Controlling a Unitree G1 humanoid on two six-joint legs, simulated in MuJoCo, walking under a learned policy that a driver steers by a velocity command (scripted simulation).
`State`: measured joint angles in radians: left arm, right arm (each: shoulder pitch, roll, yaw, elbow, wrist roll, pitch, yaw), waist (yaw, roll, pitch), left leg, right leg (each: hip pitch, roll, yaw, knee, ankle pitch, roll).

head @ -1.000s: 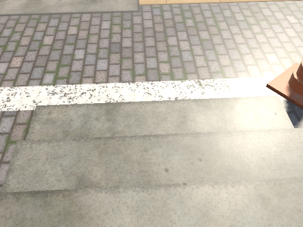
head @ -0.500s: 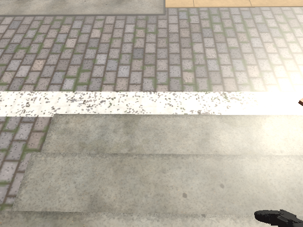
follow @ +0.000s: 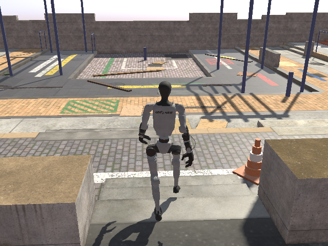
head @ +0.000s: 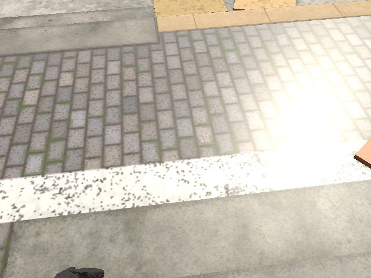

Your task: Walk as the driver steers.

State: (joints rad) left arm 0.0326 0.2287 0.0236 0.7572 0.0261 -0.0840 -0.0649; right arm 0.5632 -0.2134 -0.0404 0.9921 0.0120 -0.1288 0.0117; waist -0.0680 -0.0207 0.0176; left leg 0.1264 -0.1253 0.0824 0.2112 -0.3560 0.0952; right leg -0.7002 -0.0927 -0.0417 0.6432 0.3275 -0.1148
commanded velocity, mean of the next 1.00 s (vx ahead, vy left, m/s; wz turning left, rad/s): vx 0.95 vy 0.00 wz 0.44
